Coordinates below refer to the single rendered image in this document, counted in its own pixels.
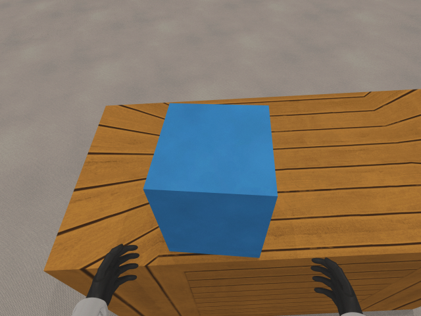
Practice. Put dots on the carton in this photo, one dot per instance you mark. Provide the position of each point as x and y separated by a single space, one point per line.
212 180

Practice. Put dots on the left robot forearm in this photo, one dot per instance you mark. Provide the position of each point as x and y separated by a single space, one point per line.
91 307

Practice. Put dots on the pedestal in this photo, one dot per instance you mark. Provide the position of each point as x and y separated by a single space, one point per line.
348 175

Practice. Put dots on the robot right hand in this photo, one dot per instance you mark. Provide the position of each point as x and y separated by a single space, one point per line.
342 292

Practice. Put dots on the robot left hand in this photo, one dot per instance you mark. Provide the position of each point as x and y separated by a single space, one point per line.
106 280

